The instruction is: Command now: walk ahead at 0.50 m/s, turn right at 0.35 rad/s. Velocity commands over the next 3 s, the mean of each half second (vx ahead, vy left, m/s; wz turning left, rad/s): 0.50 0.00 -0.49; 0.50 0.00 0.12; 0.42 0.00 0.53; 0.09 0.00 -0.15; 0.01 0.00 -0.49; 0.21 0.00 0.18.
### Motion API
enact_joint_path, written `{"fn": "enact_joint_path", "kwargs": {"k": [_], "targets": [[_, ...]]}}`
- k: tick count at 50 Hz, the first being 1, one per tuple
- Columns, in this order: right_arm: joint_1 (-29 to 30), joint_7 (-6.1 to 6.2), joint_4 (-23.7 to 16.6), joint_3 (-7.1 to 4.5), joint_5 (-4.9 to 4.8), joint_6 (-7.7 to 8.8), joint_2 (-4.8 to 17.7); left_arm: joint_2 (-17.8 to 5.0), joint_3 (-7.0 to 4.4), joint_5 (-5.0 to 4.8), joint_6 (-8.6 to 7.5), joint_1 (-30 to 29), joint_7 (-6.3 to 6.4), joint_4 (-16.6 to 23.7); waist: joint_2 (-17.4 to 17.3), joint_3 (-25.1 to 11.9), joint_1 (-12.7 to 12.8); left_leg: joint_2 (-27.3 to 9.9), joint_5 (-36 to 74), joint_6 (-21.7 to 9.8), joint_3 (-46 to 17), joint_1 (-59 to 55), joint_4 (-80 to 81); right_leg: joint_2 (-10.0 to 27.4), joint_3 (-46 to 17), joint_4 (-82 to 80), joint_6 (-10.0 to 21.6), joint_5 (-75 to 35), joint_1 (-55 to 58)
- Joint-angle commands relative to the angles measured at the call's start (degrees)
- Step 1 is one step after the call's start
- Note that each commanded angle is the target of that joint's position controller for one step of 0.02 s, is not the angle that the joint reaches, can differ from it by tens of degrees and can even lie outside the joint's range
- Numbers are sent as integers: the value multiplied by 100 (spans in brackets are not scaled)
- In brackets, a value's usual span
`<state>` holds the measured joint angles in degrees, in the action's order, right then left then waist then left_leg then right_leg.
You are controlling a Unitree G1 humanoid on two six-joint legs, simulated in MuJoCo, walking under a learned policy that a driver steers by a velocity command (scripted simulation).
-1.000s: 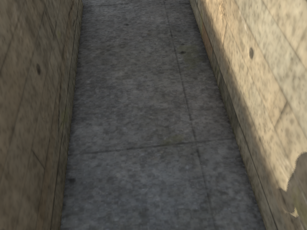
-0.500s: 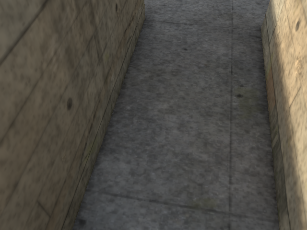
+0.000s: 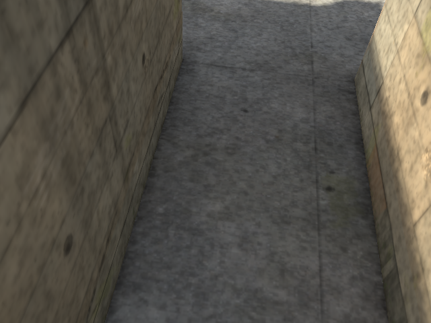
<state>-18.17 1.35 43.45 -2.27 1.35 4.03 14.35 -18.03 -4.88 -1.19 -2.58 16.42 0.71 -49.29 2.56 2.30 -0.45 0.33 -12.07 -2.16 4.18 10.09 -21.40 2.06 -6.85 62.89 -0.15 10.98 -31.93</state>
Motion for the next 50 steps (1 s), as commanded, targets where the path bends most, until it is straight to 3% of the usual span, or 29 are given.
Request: {"fn": "enact_joint_path", "kwargs": {"k": [1,6,9,11,13,14,15,16,17,18,19,20,21,23,25,26,29,31,34,37,39,40,41,42,43,44,45,47,50], "targets": [[-149,77,-34,-309,8,126,810,-42,-8,-28,55,-47,6,348,-642,90,18,-1485,1333,-546,-873,-650,1198,191,-300,-708,-119,-1008,-891],[-375,294,188,-395,-94,143,1014,123,100,200,109,-1136,-203,795,-832,362,-249,-1385,841,-408,-33,-409,1258,116,434,-1796,-211,-2116,-600],[-572,267,287,-452,-213,103,1136,122,133,158,98,-1486,-286,967,-870,841,-340,-1575,958,-466,178,-741,1279,108,669,-2086,-126,-1432,-731],[-573,235,326,-504,-280,85,1295,-10,111,120,81,-1556,-330,1127,-808,747,-283,-1551,2019,-371,449,-790,974,-88,1030,-2342,21,-831,-98],[-527,231,391,-575,-365,41,1593,-167,-5,83,119,-1037,-328,1199,-1011,221,213,-1642,4705,-337,622,-983,-161,-471,1278,-2399,345,-158,930],[-343,173,380,-634,-465,74,1703,-340,-121,34,157,-76,-249,989,-1139,-294,763,-1624,5413,-305,720,-977,-1158,-620,1291,-2508,542,-223,1908],[-260,128,423,-495,-228,139,1486,-860,-322,42,153,829,-203,705,-927,-815,1247,-1354,4348,-4,738,-479,-2294,-619,1001,-2740,785,-284,3068],[-712,94,412,-332,-9,200,881,-1256,-403,-48,165,1139,-108,598,603,-999,977,-759,148,295,696,895,-4252,257,-756,-2928,1209,-274,4116],[-1449,0,48,-132,-179,434,362,-1587,-382,41,6,857,-178,941,1949,-2218,267,249,-2647,435,-593,2540,-6139,1674,-4627,-4262,2823,1438,5353],[-526,-55,73,-326,-461,597,1225,-751,-193,62,-104,866,-223,1046,601,-1922,766,-37,-2117,360,-1514,3150,-6268,1501,-4723,-4925,2420,2115,5092],[94,-53,-160,-331,-485,605,1259,-642,-155,51,-180,553,-187,1030,613,-894,669,-171,-1618,331,-1229,3508,-5999,1326,-3737,-4888,2023,1246,4395],[300,15,-80,-311,-335,606,1136,-568,-125,63,-240,169,-193,1102,-249,-436,417,-463,-1129,299,-1162,3306,-5375,1034,-2942,-4770,1698,176,3693],[235,56,47,-411,-120,510,1197,-565,-92,93,-266,-88,-157,1209,-317,-308,154,-578,-812,357,-1180,2803,-4900,892,-2470,-4734,1568,-695,2999],[215,14,41,-495,-78,341,1171,-619,-101,131,-205,-94,-101,1255,-264,-251,-53,-679,-748,430,-1166,2303,-4413,696,-2029,-4822,1555,-1490,2500],[612,-42,-89,-482,-45,282,960,-640,-76,58,-147,206,4,1201,-273,-203,-8,-562,-397,536,-1003,2533,-3845,645,-1686,-4897,1632,-2221,2434],[695,-48,-64,-460,-93,260,886,-665,-72,72,-136,278,64,1123,-161,-141,-22,-545,-71,600,-956,2592,-3464,652,-1416,-4965,1580,-2476,2371],[1362,-285,-83,-262,-65,292,451,-640,-74,54,-34,396,236,973,-10,-14,239,-386,1880,488,-631,2030,-1447,147,-434,-5055,1168,-2400,1995],[1757,-384,-161,-191,-107,310,321,-687,-93,94,-45,675,261,794,224,12,474,-213,2764,412,-459,1689,-1031,236,-391,-5281,1060,-1765,1910],[2091,-350,-251,-222,-137,263,504,-703,-113,87,-162,750,257,590,371,169,491,-113,2268,340,-558,1977,-758,543,-444,-5272,1004,-1476,2526],[2022,-434,-238,-256,-118,332,707,-820,-158,65,-151,716,278,509,621,202,346,-62,1293,95,-645,2361,-788,929,-281,-4805,879,-2569,3452],[1330,-467,-46,-353,-80,342,946,-921,-158,153,-69,558,281,615,727,-320,-11,272,747,-127,-348,1722,-891,814,14,-3779,713,-4717,3792],[651,-475,135,-418,-44,329,1044,-926,-129,165,-24,498,268,655,604,-713,-346,529,899,-288,-158,880,-749,676,171,-2879,614,-5550,3672],[-121,-489,274,-483,-44,272,1163,-923,-87,153,-36,441,268,694,428,-1113,-737,396,1222,-513,-496,-359,-726,520,264,-1751,491,-5221,2948],[-654,-467,300,-642,-15,239,1769,-474,70,240,-110,1203,239,817,-1108,-2000,-421,-1091,1330,-1618,-2950,-2425,-957,-162,414,559,65,-1836,986],[-648,-481,419,-582,-193,182,1491,-327,147,226,-262,1556,214,687,-1834,-2256,-305,-1685,487,-2166,-4903,-3081,-28,-692,29,1669,-123,2064,-294],[-457,-408,304,-526,-290,186,1180,-570,127,44,-405,1075,207,788,-1402,-1644,-509,-1535,-138,-1962,-4615,-2755,182,-367,-345,2037,-45,1893,-874],[-176,-346,240,-483,-259,167,1024,-702,131,0,-519,398,242,971,-958,-1070,-582,-1289,288,-1772,-3852,-2084,361,-158,-208,1757,-77,1520,-947],[211,-296,195,-459,-192,170,995,-908,20,245,-574,-222,273,1106,-204,-619,-309,-944,1369,-1549,-3152,-996,572,110,-56,823,-286,1115,-475],[222,-221,142,-460,-207,62,1058,-550,131,212,-468,-372,247,1213,-342,-70,13,-840,1574,-1594,-3002,-148,870,181,77,-557,-463,1402,-237]]}}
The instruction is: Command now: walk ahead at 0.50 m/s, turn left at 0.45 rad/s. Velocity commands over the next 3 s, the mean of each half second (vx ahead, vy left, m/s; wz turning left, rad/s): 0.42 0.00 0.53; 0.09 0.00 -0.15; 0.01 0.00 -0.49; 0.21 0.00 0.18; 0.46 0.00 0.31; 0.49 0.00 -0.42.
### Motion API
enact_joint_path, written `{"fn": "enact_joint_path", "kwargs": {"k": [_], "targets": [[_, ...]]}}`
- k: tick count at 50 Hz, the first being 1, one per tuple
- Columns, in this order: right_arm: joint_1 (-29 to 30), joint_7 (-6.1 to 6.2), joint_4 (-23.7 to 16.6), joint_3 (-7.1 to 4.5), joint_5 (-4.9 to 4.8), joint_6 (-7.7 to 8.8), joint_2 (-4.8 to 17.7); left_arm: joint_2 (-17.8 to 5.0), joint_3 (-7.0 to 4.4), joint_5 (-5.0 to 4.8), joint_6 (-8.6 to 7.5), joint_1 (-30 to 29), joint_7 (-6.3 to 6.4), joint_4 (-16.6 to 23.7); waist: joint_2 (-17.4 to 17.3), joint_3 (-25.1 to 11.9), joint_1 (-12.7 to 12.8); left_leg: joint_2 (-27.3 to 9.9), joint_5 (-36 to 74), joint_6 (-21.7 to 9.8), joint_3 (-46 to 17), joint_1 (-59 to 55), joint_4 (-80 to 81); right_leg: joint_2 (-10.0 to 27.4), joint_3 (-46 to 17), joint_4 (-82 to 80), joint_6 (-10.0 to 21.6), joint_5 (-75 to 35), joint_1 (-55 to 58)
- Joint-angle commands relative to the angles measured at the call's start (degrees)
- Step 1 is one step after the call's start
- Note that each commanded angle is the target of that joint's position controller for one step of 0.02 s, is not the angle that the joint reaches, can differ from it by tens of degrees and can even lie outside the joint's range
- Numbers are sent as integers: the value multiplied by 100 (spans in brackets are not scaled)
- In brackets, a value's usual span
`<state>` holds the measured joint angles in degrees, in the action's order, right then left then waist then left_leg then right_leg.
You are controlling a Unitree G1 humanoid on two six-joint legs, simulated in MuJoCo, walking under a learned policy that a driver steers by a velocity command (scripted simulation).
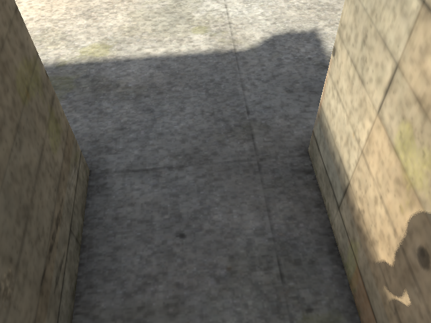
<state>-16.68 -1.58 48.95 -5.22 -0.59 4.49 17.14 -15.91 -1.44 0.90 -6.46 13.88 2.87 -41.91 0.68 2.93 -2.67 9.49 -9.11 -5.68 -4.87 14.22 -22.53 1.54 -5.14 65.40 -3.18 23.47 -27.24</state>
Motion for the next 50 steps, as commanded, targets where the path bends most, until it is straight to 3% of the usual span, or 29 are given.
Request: {"fn": "enact_joint_path", "kwargs": {"k": [1,2,5,7,9,12,13,14,15,16,17,18,20,22,26,29,33,34,35,36,37,38,40,42,43,45,47,48,50], "targets": [[-29,115,-411,-160,-66,72,871,-696,-194,-28,-72,-328,-18,521,-283,29,258,-1749,1276,-1264,-2024,-389,1082,179,-3,-1276,-225,21,-717],[-60,122,-439,-186,-47,103,927,-748,-182,6,-61,-423,-43,494,-355,-7,194,-1629,1285,-1126,-1821,-324,1048,176,4,-1676,-258,-501,-601],[-315,174,-394,-211,-126,86,1099,-653,-147,-100,-108,-1012,-155,547,-345,-53,-20,-1376,1312,-758,-1470,-9,1016,-114,116,-2837,-223,-2130,125],[-466,154,-421,-173,-172,78,968,-639,-178,-120,-103,-1172,-226,556,-728,-46,-101,-1325,1011,-608,-1539,212,985,-282,112,-3298,-183,-2733,750],[-633,170,-453,-122,-131,-35,760,-800,-299,-143,-166,-1143,-208,521,-839,-67,-58,-1351,685,-451,-1783,-260,684,-256,-58,-3647,-114,-2593,940],[-639,138,-583,-140,-194,-169,670,-1079,-499,-100,-146,-336,-127,309,-892,-444,516,-1177,1278,-81,-1788,-474,-403,-128,-41,-4078,332,-2148,2089],[-622,130,-700,-36,-103,-166,407,-1302,-580,-24,-111,340,-91,196,-477,-1042,849,-903,764,127,-1524,-46,-1573,482,-538,-3878,575,-2206,3234],[-1391,161,-781,99,-131,-168,19,-1716,-712,124,-42,1059,-84,-55,1228,-1860,750,-269,-1494,479,-721,1487,-3484,1876,-2518,-3861,1500,-2323,4964],[-1617,226,-767,61,-92,-163,333,-1525,-677,60,21,1077,-139,-99,1858,-2012,625,-472,-2879,633,-661,2097,-4775,2394,-3922,-4308,1789,-2074,4656],[-1308,255,-735,-28,-95,-205,714,-1152,-563,37,25,762,-151,-23,1151,-1364,667,-695,-2614,729,-639,2389,-5424,2154,-3201,-4221,1650,-2532,4044],[-903,329,-817,-99,-51,-287,811,-933,-495,1,46,453,-140,4,620,-800,665,-841,-2328,855,-351,2432,-5658,1912,-2153,-4117,1487,-3699,3467],[-674,386,-881,-146,47,-323,914,-814,-433,21,96,146,-158,19,513,-554,563,-930,-2097,928,-177,2253,-5471,1633,-1409,-4209,1413,-4788,2899],[-473,372,-1058,-132,14,-403,693,-698,-413,66,98,90,-165,-164,825,-444,476,-1114,-1927,875,86,2000,-5190,1344,-625,-4451,1414,-4972,2466],[-216,326,-1245,-77,-63,-468,369,-763,-472,-47,79,86,-95,-304,794,-296,422,-1183,-1608,862,180,2049,-4657,1365,-324,-4641,1596,-5274,2360],[578,151,-1721,59,31,-494,-29,-1002,-515,-118,217,-251,30,-355,475,-386,369,-1192,-342,827,284,1592,-3070,1351,176,-4843,1603,-6045,2143],[602,180,-1726,162,113,-563,-158,-918,-436,-153,202,-370,-103,-396,466,-439,249,-1109,188,698,449,353,-1938,1068,478,-4961,1408,-5280,1584],[459,352,-1666,78,239,-595,333,-846,-386,-281,178,-308,-285,-475,250,-524,-51,-963,721,446,471,-812,-474,795,195,-4390,1117,-4178,1584],[212,426,-1768,-47,200,-602,794,-796,-327,-218,174,-15,-310,-545,-142,-842,-188,-1390,1841,326,67,-1544,-193,462,269,-3853,749,-3271,1497],[183,480,-1917,-58,368,-646,1189,-530,-233,-50,155,424,-336,-535,-1030,-1349,56,-2519,4230,-244,-957,-2447,-620,-57,353,-2754,375,-584,708],[201,406,-1814,51,381,-679,843,-363,-186,-176,274,877,-287,-554,-1756,-1782,215,-3311,3348,-1051,-1927,-1993,-97,-158,87,-1655,118,1614,434],[325,367,-1811,134,347,-646,525,-748,-329,-308,357,631,-201,-589,-1408,-1428,140,-3098,2163,-1051,-1926,-1530,218,-65,-146,-847,-4,1729,150],[520,369,-1770,129,249,-593,508,-844,-393,-311,418,328,-125,-503,-1228,-945,186,-2900,1613,-850,-1595,-1320,317,-53,-59,-345,-55,1518,-378],[889,418,-1750,113,195,-497,518,-771,-458,-187,583,260,32,-561,-935,-616,412,-2658,1147,-601,-951,-657,551,36,-54,-31,-150,838,-384],[1123,462,-1709,106,308,-468,544,-776,-556,-175,686,292,70,-502,-912,-583,615,-2530,1505,-623,-404,-179,611,-56,96,322,-283,320,-148],[1120,493,-1660,87,337,-464,539,-733,-573,-152,704,335,66,-432,-970,-655,657,-2498,1400,-690,-169,-138,610,-56,173,322,-311,154,-139],[928,611,-1527,68,270,-500,480,-603,-555,-159,694,79,27,-265,-953,-594,535,-2512,862,-719,15,-277,653,46,260,-8,-330,-58,-373],[1008,705,-1417,-20,224,-542,662,-442,-493,-180,670,-40,-73,-101,-1072,-568,585,-2490,556,-661,138,-295,661,207,307,-564,-241,-240,-306],[1013,725,-1373,-41,227,-518,728,-382,-424,-111,690,-80,-161,-36,-994,-614,558,-2574,599,-631,196,-238,690,287,318,-877,-156,-331,-109],[1053,659,-1346,-94,185,-509,822,-378,-388,-117,692,-140,-341,112,-776,-759,504,-2646,838,-559,306,-372,615,326,442,-1392,52,-476,252]]}}
Over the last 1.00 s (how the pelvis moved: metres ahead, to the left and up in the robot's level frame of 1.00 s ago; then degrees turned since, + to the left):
0.64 -0.14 -0.01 -11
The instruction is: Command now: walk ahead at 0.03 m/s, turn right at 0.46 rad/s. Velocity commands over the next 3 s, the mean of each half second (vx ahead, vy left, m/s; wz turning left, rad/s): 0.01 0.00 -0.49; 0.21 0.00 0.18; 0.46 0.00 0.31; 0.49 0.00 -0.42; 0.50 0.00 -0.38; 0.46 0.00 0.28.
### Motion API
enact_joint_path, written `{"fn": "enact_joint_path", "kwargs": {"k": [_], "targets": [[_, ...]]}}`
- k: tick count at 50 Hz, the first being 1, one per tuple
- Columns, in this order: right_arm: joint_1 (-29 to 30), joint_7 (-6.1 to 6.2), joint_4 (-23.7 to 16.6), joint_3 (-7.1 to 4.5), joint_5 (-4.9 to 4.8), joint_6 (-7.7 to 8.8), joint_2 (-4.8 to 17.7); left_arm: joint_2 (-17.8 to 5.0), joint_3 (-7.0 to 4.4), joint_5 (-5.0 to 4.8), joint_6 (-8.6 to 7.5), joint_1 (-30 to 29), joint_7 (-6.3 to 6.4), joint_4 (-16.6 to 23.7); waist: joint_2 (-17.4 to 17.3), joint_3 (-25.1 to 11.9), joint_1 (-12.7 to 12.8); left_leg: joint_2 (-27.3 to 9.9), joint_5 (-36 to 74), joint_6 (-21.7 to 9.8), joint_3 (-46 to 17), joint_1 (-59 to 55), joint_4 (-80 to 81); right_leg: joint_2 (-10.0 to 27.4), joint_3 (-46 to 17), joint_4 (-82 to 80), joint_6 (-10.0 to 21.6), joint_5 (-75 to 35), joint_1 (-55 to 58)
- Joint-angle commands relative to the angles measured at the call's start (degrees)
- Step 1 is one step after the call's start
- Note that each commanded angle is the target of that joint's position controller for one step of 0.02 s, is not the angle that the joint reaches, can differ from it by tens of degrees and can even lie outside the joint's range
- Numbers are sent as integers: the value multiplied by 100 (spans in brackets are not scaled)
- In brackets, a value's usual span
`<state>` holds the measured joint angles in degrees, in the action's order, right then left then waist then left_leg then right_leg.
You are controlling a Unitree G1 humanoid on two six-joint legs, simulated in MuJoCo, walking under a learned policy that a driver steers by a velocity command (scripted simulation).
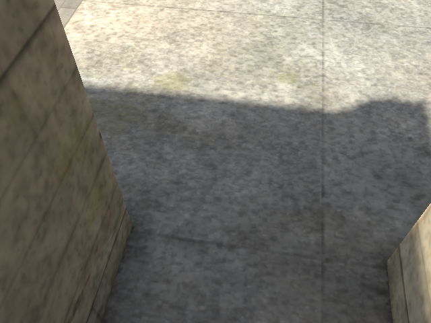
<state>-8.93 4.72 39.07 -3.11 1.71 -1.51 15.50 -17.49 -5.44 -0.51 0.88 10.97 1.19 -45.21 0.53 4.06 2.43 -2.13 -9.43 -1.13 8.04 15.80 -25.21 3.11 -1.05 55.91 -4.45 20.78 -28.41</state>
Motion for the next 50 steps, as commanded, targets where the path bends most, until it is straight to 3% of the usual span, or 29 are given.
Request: {"fn": "enact_joint_path", "kwargs": {"k": [1,4,5,6,7,8,9,10,11,14,17,18,20,27,29,30,31,32,34,37,40,42,43,44,45,46,47,48,50], "targets": [[227,-38,-285,-349,-106,117,1062,-271,-3,22,-97,329,-218,440,-766,-982,34,-1535,952,-954,-977,-635,807,200,57,-709,291,-179,595],[243,-69,-143,-344,-326,64,890,-358,-83,63,-207,1078,-169,259,-645,-985,252,-1412,654,-549,-629,-542,147,14,405,-2041,565,-805,1422],[119,-86,-68,-289,-311,55,535,-553,-176,153,-145,1362,-163,53,-165,-782,274,-963,-5,-225,-297,-34,-674,-69,167,-2468,767,-1021,1894],[-236,-67,-56,-235,-133,-16,274,-1229,-332,128,-138,1283,-54,305,1699,-327,23,-44,-1883,480,297,1103,-2425,1004,-1823,-3340,1214,-2968,1999],[26,6,-299,-278,-2,-86,401,-1504,-323,198,-195,892,-44,596,2138,-154,45,479,-2882,639,-818,2012,-4026,1688,-3282,-3863,2026,-2478,1570],[297,13,-343,-358,-140,-40,639,-1271,-253,212,-247,646,-16,687,1506,-261,118,386,-2594,550,-1286,2187,-4707,1619,-3120,-4156,2116,-1187,1370],[194,3,-281,-444,-224,-1,815,-1040,-173,132,-252,381,32,689,990,-141,-70,258,-2019,486,-1367,2338,-4956,1351,-2794,-4132,1829,-521,1378],[56,14,-150,-491,-162,18,826,-981,-137,57,-211,118,38,752,640,-122,-188,137,-1534,501,-1395,2307,-4909,1108,-2449,-4073,1562,-430,1377],[-22,5,-109,-512,-86,10,804,-925,-107,28,-189,-45,62,805,681,-192,-257,123,-1180,542,-1386,2117,-4864,976,-2226,-3999,1470,-820,1348],[-32,-85,-104,-488,-196,11,515,-683,-34,45,-94,210,155,759,552,-547,-198,236,-840,605,-1339,1822,-4408,790,-1874,-3935,1560,-1962,1942],[49,-93,-13,-474,-170,46,488,-800,-98,67,-116,628,165,712,615,-600,-102,236,-851,636,-1439,1909,-3531,822,-2006,-3874,1640,-2450,2619],[210,-135,-52,-458,-124,54,442,-800,-88,-6,-72,633,165,745,554,-583,-91,239,-805,696,-1464,1920,-3186,817,-2062,-3852,1672,-2477,2745],[237,-179,85,-439,-134,62,459,-828,-113,8,-55,484,198,786,490,-570,-106,196,-747,769,-1484,1671,-2512,839,-2028,-3920,1653,-2279,2703],[-62,-301,452,-373,-296,91,423,-747,-76,21,-124,143,92,794,887,-489,-195,182,-660,643,-1203,124,-898,726,-2065,-3748,1566,-2907,2127],[-434,-397,743,-308,-219,186,307,-354,52,-1,-187,-167,94,780,719,-629,-426,84,471,453,-1094,-703,332,580,-1761,-3660,1253,-2866,1981],[-407,-433,815,-280,-105,197,269,-153,121,53,-245,96,96,636,590,-698,-396,99,1158,423,-1128,-1074,750,362,-1566,-3622,1010,-2679,1960],[-581,-483,1000,-303,-10,251,467,-183,117,268,-238,474,129,470,404,-954,-231,-92,1651,351,-1353,-1385,431,-7,-1156,-3355,733,-1918,1938],[-327,-494,1003,-316,-96,230,678,-193,116,373,-211,823,154,427,-278,-927,92,-278,1091,124,-1657,-1234,411,-368,-911,-3358,492,-736,1914],[42,-445,964,-371,-214,193,816,-336,109,221,-214,206,278,545,-803,-300,-64,-243,-2547,-213,-2197,75,1254,-693,-348,-2768,264,127,2032],[-203,-426,997,-396,-289,277,925,-296,131,92,-329,-40,337,658,-1498,153,-155,-721,-3282,-679,-3278,189,1732,-640,65,-1924,269,420,1327],[-492,-391,1008,-393,-418,352,753,-82,154,-7,-552,4,210,572,-1351,149,-166,-742,-2619,-948,-3459,-210,1479,-421,-87,-2230,486,690,1148],[-205,-351,870,-343,-457,282,609,-134,25,-96,-655,478,211,259,-957,109,94,-329,-2195,-712,-3139,249,1086,-323,-111,-3608,594,-81,2241],[2,-323,772,-312,-385,318,501,-378,-69,-88,-670,794,246,122,-651,-16,269,-24,-1759,-474,-2804,891,524,-65,-407,-3669,679,-405,3057],[151,-309,616,-246,-336,415,208,-913,-234,15,-638,1406,254,-114,406,-314,346,532,-1649,-186,-1969,1637,-733,598,-1465,-3878,924,317,3739],[106,-297,414,-164,-402,513,62,-1136,-335,-45,-612,1661,196,-212,1252,-187,353,598,-1890,-29,-1502,2380,-1841,1686,-2981,-4421,1550,606,3911],[59,-287,422,-243,-416,556,371,-883,-294,-43,-627,1547,202,-243,969,156,264,133,-2183,48,-1598,3077,-3083,2144,-3254,-4434,1869,299,3846],[-132,-309,504,-293,-449,549,455,-646,-247,-38,-666,1474,205,-245,629,194,159,6,-1974,12,-1701,3386,-3783,1999,-2869,-4341,1780,-4,3944],[-178,-327,564,-307,-389,499,454,-558,-249,-76,-699,1491,220,-257,448,153,142,-58,-1559,-18,-1688,3778,-4086,1809,-2395,-4366,1605,97,4221],[32,-335,462,-298,-293,422,378,-494,-228,-69,-665,1559,223,-338,453,351,173,-200,-973,-9,-1606,4040,-4327,1570,-1483,-4427,1308,-1055,4157]]}}
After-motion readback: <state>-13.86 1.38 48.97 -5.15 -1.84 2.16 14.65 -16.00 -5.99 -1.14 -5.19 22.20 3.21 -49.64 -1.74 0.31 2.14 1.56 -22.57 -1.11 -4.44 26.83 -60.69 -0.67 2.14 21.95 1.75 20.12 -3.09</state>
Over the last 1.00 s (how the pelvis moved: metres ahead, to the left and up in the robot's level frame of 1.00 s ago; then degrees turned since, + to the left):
0.35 0.00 0.00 10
